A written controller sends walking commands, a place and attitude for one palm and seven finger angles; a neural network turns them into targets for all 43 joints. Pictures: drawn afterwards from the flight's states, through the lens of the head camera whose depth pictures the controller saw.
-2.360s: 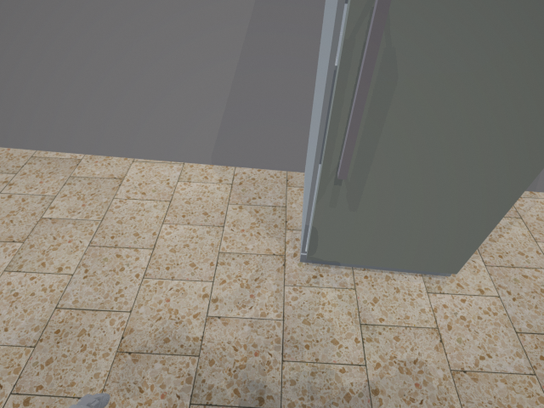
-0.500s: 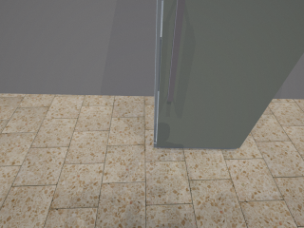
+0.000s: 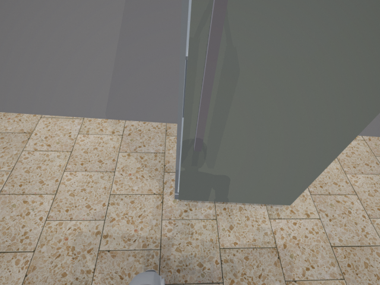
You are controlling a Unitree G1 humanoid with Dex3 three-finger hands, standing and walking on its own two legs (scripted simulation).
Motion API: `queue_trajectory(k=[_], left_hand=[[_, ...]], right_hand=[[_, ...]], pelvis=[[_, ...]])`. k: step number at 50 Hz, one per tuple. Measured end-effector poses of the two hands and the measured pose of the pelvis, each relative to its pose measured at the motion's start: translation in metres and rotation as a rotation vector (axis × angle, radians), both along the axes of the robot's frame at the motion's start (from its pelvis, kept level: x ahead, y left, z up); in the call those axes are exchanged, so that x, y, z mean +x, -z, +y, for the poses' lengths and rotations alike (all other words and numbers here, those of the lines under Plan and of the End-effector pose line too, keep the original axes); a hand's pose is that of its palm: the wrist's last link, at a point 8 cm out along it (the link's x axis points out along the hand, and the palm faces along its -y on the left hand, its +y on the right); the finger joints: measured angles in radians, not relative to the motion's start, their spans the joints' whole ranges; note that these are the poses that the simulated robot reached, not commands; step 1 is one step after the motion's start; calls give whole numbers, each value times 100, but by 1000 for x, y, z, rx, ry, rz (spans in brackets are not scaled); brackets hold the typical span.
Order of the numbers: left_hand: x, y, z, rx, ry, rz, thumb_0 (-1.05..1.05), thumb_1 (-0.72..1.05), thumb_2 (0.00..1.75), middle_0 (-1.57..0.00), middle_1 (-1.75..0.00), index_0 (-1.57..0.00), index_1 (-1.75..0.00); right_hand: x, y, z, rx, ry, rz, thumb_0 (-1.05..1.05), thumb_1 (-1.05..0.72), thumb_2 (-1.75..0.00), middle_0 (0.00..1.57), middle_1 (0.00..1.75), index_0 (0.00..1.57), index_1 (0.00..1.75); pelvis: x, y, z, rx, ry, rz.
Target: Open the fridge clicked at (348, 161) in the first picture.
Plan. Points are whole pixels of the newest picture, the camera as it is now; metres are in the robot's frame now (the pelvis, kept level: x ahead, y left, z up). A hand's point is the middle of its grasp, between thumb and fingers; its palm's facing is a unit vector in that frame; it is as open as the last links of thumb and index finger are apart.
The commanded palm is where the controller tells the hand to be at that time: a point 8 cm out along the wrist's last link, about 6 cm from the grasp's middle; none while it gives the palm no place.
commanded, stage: take the last steps up to it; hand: left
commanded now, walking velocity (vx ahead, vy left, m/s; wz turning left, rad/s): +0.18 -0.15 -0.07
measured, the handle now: (206, 87) +0.58 +0.02 +0.09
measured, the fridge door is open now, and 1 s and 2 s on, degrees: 0 0 0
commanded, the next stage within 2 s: come to a stop and stand still in 0.08 s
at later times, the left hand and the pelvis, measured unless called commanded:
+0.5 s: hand (146, 247) +0.23 +0.13 -0.17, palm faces -0.09 -0.97 -0.25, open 7.3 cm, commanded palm none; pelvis +0.13 -0.06 +0.00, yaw -4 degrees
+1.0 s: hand out of the picture +0.11 +0.20 -0.18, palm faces +0.04 -0.98 -0.21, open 7.3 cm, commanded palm none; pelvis +0.07 +0.00 +0.00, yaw -3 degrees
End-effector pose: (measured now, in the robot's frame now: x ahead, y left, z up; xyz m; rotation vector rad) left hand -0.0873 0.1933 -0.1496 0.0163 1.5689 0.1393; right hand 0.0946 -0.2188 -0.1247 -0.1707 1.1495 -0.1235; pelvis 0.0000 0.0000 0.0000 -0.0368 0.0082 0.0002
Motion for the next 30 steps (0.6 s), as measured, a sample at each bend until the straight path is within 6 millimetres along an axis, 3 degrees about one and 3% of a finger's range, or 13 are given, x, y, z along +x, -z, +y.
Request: queue_trajectory(k=[2,5,12,16,20,24,27,30], left_hand=[[19,10,6,-9,4,9,0,91,90,-20,-30,-20,-30],[63,13,18,-7,48,-13,1,91,90,-20,-30,-20,-30],[196,-7,39,48,109,-230,1,92,90,-20,-30,-20,-30],[252,-17,33,77,129,-302,0,92,90,-20,-30,-19,-30],[289,-20,13,103,182,-310,0,92,90,-20,-30,-19,-30],[313,-16,-12,137,220,-324,0,92,90,-20,-30,-20,-30],[319,-19,-29,150,229,-326,0,91,90,-20,-30,-20,-30],[319,-27,-39,154,210,-335,0,91,90,-20,-30,-20,-30]], right_hand=[[23,4,7,-10,5,-39,1,-91,-90,19,30,20,30],[32,2,11,-14,48,-52,0,-91,-90,20,30,20,30],[8,-17,-20,-87,142,80,-2,-95,-90,20,30,21,30],[-7,-17,-32,-81,161,195,-1,-94,-90,20,30,20,30],[-13,-7,-42,-39,200,267,0,-92,-90,20,30,20,30],[-12,19,-58,23,226,317,0,-91,-90,20,30,20,30],[-3,33,-71,45,234,332,0,-91,-90,20,30,20,30],[11,35,-79,51,215,315,1,-91,-90,20,30,20,30]], pelvis=[[20,8,5,-1,12,-6],[41,7,8,14,49,-23],[83,-14,2,8,61,-19],[103,-17,-10,8,58,-11],[118,-14,-29,19,60,-13],[133,1,-55,55,66,-11],[135,5,-63,52,61,-13],[133,0,-65,61,55,-15]])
